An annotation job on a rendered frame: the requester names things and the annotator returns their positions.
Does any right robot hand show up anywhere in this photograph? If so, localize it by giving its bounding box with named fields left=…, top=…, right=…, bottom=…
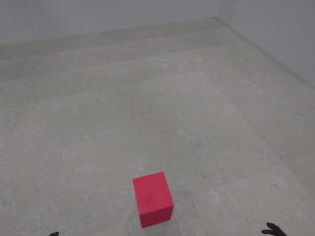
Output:
left=261, top=222, right=287, bottom=236

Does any carton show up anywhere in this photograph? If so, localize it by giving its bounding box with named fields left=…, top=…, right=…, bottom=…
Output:
left=132, top=171, right=174, bottom=228

